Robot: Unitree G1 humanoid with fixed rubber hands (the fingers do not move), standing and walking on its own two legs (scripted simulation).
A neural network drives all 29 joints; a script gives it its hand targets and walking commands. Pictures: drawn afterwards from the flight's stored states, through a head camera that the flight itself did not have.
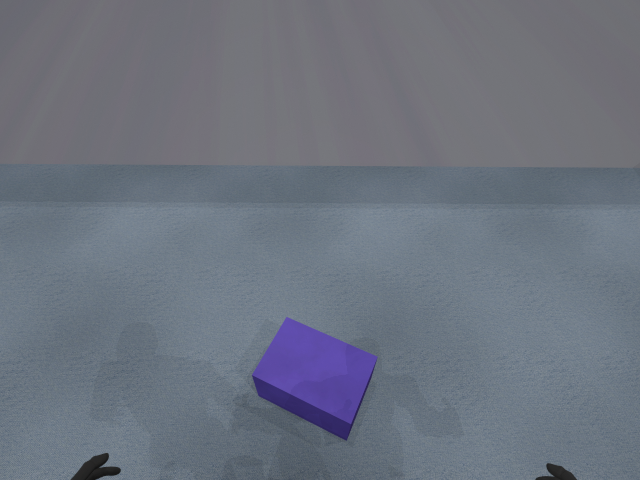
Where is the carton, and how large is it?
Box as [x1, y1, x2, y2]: [252, 317, 377, 440]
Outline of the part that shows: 286,317 252,374 258,395 346,440 369,382 377,357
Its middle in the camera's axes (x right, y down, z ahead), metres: -0.01 +0.39 +1.15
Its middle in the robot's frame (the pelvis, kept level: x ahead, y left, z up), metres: +0.51 +0.00 -0.67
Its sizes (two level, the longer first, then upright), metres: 0.296 0.201 0.170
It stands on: the floor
